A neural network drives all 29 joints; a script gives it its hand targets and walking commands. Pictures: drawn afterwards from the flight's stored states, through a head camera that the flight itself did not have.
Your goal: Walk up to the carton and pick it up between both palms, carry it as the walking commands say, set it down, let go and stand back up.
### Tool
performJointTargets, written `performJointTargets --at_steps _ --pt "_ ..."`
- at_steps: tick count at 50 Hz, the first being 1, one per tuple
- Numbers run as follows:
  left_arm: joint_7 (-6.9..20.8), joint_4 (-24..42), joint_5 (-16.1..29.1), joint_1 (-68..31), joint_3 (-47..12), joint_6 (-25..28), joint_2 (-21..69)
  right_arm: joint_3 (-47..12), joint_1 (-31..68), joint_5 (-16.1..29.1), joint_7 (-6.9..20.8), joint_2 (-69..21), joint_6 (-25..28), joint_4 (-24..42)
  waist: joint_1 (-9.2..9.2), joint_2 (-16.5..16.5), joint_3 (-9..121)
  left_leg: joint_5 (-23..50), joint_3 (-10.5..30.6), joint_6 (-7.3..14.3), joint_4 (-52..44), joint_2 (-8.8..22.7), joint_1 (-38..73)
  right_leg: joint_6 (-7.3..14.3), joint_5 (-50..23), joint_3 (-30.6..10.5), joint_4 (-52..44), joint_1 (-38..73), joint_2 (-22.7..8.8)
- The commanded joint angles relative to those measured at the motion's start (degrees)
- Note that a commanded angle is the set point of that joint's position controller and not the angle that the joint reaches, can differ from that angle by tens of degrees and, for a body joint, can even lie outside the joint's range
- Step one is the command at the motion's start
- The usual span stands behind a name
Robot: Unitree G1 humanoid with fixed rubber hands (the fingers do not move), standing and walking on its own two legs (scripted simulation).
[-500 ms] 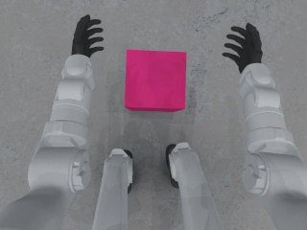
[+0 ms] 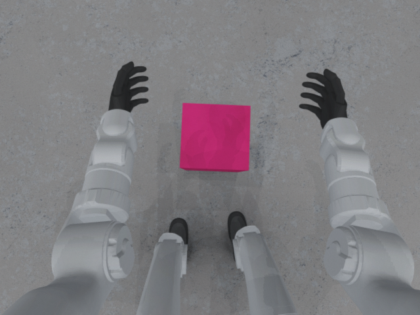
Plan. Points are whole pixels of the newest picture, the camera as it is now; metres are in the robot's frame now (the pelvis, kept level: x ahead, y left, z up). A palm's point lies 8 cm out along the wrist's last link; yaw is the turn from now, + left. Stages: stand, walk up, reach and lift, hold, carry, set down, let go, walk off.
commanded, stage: let go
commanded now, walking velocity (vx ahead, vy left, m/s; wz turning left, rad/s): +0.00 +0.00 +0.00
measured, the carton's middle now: (214, 142) +0.46 -0.04 -0.55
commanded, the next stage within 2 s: stand in 1.16 s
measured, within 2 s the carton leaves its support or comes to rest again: neither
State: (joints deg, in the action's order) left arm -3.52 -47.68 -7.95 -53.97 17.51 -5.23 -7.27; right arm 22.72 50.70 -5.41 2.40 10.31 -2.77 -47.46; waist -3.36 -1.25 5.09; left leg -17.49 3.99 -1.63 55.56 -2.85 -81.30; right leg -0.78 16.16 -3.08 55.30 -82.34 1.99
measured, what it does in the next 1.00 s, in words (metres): rises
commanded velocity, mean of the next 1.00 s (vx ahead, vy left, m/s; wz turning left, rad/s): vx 0.00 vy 0.00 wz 0.00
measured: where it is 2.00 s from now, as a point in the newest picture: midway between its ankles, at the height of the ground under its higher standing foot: (209, 251)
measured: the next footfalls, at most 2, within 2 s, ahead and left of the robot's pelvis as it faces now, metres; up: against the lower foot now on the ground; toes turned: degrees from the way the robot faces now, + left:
none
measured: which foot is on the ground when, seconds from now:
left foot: down 0.00-1.00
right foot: down 0.00-1.00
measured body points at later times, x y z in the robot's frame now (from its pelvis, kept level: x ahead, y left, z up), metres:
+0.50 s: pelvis +0.06 +0.00 +0.08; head +0.19 +0.00 +0.51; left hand +0.33 +0.20 -0.02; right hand +0.30 -0.25 -0.01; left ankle +0.05 +0.13 -0.64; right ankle +0.06 -0.12 -0.64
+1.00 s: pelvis +0.07 +0.01 +0.10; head +0.08 +0.01 +0.55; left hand +0.25 +0.24 +0.02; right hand +0.25 -0.22 +0.03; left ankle +0.05 +0.13 -0.64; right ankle +0.06 -0.12 -0.64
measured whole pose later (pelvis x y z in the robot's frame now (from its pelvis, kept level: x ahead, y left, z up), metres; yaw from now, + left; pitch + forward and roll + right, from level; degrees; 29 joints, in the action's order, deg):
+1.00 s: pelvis +0.07 +0.01 +0.10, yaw -1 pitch -4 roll +0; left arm 3.8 -24.3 -0.6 12.9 2.4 -7.3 -11.5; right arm 3.0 -12.1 -0.9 4.9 11.9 -7.3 -24.1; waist -0.1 -0.4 -5.7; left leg -16.2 3.5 0.8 24.9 -1.9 -4.4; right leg -0.9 14.9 -3.6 24.4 -5.3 0.6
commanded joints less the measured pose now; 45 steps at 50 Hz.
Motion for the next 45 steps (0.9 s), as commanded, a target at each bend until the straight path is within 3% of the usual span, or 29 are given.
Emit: performJointTargets --at_steps 1,6,10,16,21,29,32,39,45 --pt "-0.97 8.81 -1.08 -3.64 -0.1 0.88 -3.05 -0.26 3.04 -1.43 0.48 6.91 1.05 8.31 -0.78 -0.68 54.8 22.71 -4.09 -2.35 -2.41 -1.87 31.64 -2.18 -26.73 4.5 -2.43 34.97 1.89" --pt "-1.71 19.59 0.19 11.12 -4.35 0.34 -1.98 -4.46 -11.35 -0.71 1.84 7.23 0.28 16.71 -0.75 0.81 59.42 28.32 -4.03 -1.96 -5.2 -2.02 38.53 -1.81 -34.54 3.82 -4.71 47.79 1.71" --pt "-0.95 25.07 2.16 21.0 -7.66 0.61 -2.15 -7.47 -21.14 0.94 2.74 7.42 0.44 21.56 -0.97 2.08 53.03 25.73 -3.82 -1.41 -9.49 -2.18 39.33 -1.04 -34.57 2.54 -8.34 54.08 1.23" --pt "0.75 23.08 3.3 34.05 -8.88 2.62 -1.83 -11.55 -33.75 4.25 3.6 6.17 2.17 21.18 0.34 1.89 33.86 15.97 -3.54 -0.69 -17.06 -1.26 41.79 -0.87 -25.8 1.16 -15.28 57.5 0.01" --pt "2.78 20.29 3.97 43.62 -8.67 4.94 -5.05 -14.6 -44.35 4.84 2.71 5.55 3.67 20.88 1.79 2.95 22.53 11.86 -3.87 -0.49 -22.02 -0.9 47.28 -1.19 -23.01 0.48 -20.38 63.25 -0.81" --pt "4.88 24.21 6.43 57.95 -12.58 6.4 -6.86 -16.81 -58.2 5.03 1.29 5.99 3.87 25.94 2.58 1.48 10.85 16.9 -3.88 -0.03 -29.18 0.03 64.49 -0.92 -21.1 1.61 -28.14 70.6 0.55" --pt "5.46 25.74 7.03 61.58 -13.15 5.97 -7.8 -17.08 -61.31 4.97 1.28 6.69 3.44 27.47 2.88 1.08 6.3 18.8 -3.5 -0.11 -31.7 0.37 68.64 -0.81 -19.92 2.2 -30.48 72.82 1.02" --pt "6.83 28.49 8.23 64.09 -13.79 2.11 -8.57 -18.41 -61.1 5.31 2.2 7.32 -0.24 28.91 3.51 0.0 -4.77 12.26 -2.77 -0.33 -35.94 1.09 72.05 0.07 -10.47 2.93 -33.75 76.55 0.95" --pt "7.27 28.65 7.58 64.41 -13.82 -0.64 -8.77 -17.84 -61.8 4.37 2.45 7.29 -3.16 28.29 2.79 0.43 -8.12 11.79 -3.0 0.01 -35.79 1.03 73.81 0.12 -9.67 3.62 -33.72 77.58 0.98"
